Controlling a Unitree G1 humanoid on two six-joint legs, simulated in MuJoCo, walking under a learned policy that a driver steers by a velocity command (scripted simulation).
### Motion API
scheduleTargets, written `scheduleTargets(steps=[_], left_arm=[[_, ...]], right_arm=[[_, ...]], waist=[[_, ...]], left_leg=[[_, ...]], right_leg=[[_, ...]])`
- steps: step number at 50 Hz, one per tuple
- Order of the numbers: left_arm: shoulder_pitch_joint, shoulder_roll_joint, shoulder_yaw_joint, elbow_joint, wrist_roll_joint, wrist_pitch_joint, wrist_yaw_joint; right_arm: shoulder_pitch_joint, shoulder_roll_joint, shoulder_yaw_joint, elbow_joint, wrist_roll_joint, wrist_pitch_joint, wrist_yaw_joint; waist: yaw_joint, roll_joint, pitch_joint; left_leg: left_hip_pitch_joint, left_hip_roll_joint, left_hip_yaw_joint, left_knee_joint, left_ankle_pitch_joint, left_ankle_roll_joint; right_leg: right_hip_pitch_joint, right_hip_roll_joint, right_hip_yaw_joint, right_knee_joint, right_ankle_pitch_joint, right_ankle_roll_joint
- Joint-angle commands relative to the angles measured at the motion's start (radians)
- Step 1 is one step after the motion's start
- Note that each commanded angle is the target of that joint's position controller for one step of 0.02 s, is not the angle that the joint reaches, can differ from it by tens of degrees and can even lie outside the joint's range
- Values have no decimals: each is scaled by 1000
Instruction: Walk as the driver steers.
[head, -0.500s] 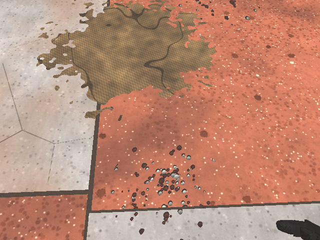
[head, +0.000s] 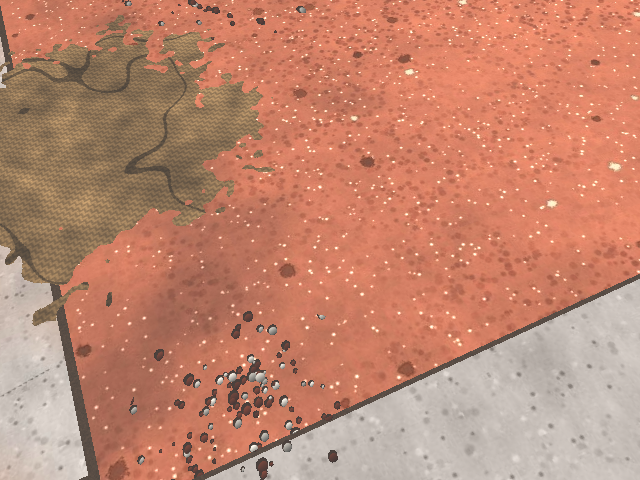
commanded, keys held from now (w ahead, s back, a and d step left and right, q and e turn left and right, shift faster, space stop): e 0.26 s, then no key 0.10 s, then q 0.18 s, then w+q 0.46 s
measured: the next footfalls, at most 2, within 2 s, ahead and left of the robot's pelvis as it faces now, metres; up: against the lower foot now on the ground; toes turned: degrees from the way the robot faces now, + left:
left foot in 0.30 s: +0.09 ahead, +0.14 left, +0.00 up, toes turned -16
right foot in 0.60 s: +0.01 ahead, -0.11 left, +0.00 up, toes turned -5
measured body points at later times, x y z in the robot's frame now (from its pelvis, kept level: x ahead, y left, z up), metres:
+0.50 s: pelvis +0.02 +0.03 +0.00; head +0.05 +0.05 +0.45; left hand +0.24 +0.27 -0.10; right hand +0.09 -0.26 -0.09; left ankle +0.05 +0.15 -0.74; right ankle -0.03 -0.10 -0.69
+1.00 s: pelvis +0.11 +0.07 -0.02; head +0.14 +0.09 +0.43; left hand +0.12 +0.37 -0.14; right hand +0.33 -0.18 -0.08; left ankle +0.18 +0.17 -0.74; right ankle -0.03 -0.10 -0.73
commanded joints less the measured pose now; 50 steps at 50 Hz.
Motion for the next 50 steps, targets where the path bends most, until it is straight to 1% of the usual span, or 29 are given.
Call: scheduleTargets(steps=[1,5,11,14,15,16,17,18,19,20,21,22,24,26,27,29,30,31,32,33,34,35,37,40,43,46,48,49,50], left_arm=[[-33,161,42,-74,4,-9,20],[-18,179,50,-71,-2,-1,31],[-28,180,53,-75,-4,10,18],[-64,163,47,-80,-18,20,21],[-48,139,40,-78,-18,21,25],[6,83,24,-73,-2,19,25],[-13,112,34,-99,-10,8,29],[15,191,59,-68,8,0,33],[25,202,68,-40,0,0,30],[44,161,61,-12,4,7,34],[46,120,49,-4,11,13,36],[51,67,30,6,15,15,32],[-2,9,3,-6,19,6,22],[-56,34,10,-15,4,-4,22],[-39,55,18,-4,-7,-6,23],[24,66,23,25,-10,-13,23],[45,88,29,26,-6,-18,25],[100,128,38,33,8,-23,30],[169,168,54,64,23,-29,24],[183,183,58,60,27,-41,19],[171,155,48,60,35,-60,24],[141,122,38,59,22,-75,32],[131,98,31,67,-1,-91,35],[128,105,35,74,4,-99,28],[122,150,49,81,-8,-103,16],[145,186,63,97,-24,-101,1],[130,189,62,101,-29,-95,-3],[149,156,50,104,-19,-97,-4],[144,107,30,79,8,-101,-2]], right_arm=[[19,-76,-20,-60,1,-10,-6],[-14,-44,-4,-66,5,-9,-5],[-23,-60,-10,-80,15,-23,13],[50,-54,-15,-62,15,-39,26],[78,-73,-21,-54,6,-43,26],[80,-138,-31,-68,-14,-39,21],[49,-185,-38,-62,-42,-36,23],[14,-124,-24,-93,-37,-42,20],[-19,-87,-11,-97,-25,-42,15],[-46,-65,-2,-98,-11,-43,14],[-59,-34,12,-92,3,-45,14],[-65,-6,27,-83,5,-45,17],[-55,-27,20,-76,9,-31,22],[34,-111,-7,-62,13,-12,19],[49,-129,-13,-63,17,-5,17],[58,-120,-10,-65,40,2,8],[72,-105,-5,-63,40,-1,5],[44,-63,9,-80,30,-11,6],[-1,-28,17,-110,34,-24,6],[-51,-55,12,-138,35,-34,7],[-75,-84,-3,-151,37,-41,10],[-25,-81,-9,-130,36,-41,14],[0,-50,-3,-122,36,-44,29],[-29,-16,13,-139,31,-49,53],[-50,-6,25,-164,31,-43,69],[-35,-41,18,-179,34,-33,73],[69,-69,-1,-154,31,-29,69],[201,-122,-33,-118,36,-26,61],[378,-208,-66,-87,44,-22,46]], waist=[[-20,-140,-210],[3,-148,-202],[19,-194,-171],[-27,-194,-181],[-32,-165,-192],[3,21,-208],[27,278,-126],[11,176,-124],[24,108,-115],[39,70,-106],[38,72,-101],[48,77,-108],[20,131,-110],[-34,164,-116],[-33,166,-123],[-3,142,-137],[2,108,-148],[29,11,-158],[55,-188,-136],[96,-271,-67],[90,-244,-6],[57,-205,6],[49,-176,18],[61,-160,3],[63,-172,-1],[50,-157,9],[-21,-123,-21],[-80,-75,-100],[-159,79,-191]], left_leg=[[-63,-6,-55,-18,90,-16],[-6,-26,-73,-224,125,-27],[103,-58,-88,-418,104,0],[232,-60,-66,-656,230,36],[330,-5,-91,-742,344,62],[428,197,-281,-794,456,135],[367,346,-515,-834,582,318],[337,375,-513,-833,585,378],[319,316,-426,-813,571,345],[320,249,-351,-796,536,298],[330,222,-323,-784,549,281],[317,182,-271,-782,578,267],[330,116,-214,-765,617,244],[387,129,-271,-734,639,265],[405,140,-306,-726,638,271],[349,117,-347,-747,358,244],[242,100,-354,-752,187,210],[76,52,-292,-680,32,163],[-47,-74,-92,-501,-50,104],[-161,-75,-41,-310,-68,82],[-244,-19,-82,-151,-65,81],[-277,0,-104,-79,-25,80],[-338,38,-115,-65,76,73],[-224,51,-37,-177,206,51],[-53,53,12,-336,238,54],[38,36,53,-416,218,95],[216,-23,109,-495,238,139],[405,-64,110,-516,239,169],[641,50,-114,-581,176,233]], right_leg=[[223,-227,262,-140,489,-192],[208,-208,306,-136,334,-188],[158,-192,448,-126,192,-178],[148,-153,464,-65,216,-130],[96,-116,432,-21,138,-83],[-15,-21,310,160,-111,-17],[-191,115,143,327,-429,41],[-191,64,175,544,-444,84],[-180,65,184,620,-385,99],[-168,61,187,630,-340,120],[-162,46,198,609,-292,136],[-106,23,170,529,-266,151],[-14,-14,50,281,-252,171],[17,13,14,134,-263,173],[37,20,11,54,-210,164],[170,30,-6,-170,-51,117],[285,-13,24,-157,-41,80],[397,-112,101,-111,-128,20],[370,-199,244,-173,-377,-70],[340,-346,451,-319,-506,-165],[318,-394,510,-348,-488,-195],[337,-370,465,-341,-448,-178],[395,-341,348,-348,-307,-141],[333,-282,153,-364,-96,-110],[234,-270,41,-360,-52,-98],[211,-314,19,-332,-96,-96],[158,-298,-49,-187,78,-66],[108,-250,-125,27,247,-30],[-83,-178,-195,395,147,39]])
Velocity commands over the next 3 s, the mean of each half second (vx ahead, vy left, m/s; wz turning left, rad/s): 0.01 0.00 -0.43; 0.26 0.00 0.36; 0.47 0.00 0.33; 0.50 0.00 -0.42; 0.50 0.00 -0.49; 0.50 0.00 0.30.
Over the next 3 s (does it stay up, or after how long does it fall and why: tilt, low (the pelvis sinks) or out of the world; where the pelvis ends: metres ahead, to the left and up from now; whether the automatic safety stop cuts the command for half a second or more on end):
stays up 1.20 0.07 -0.06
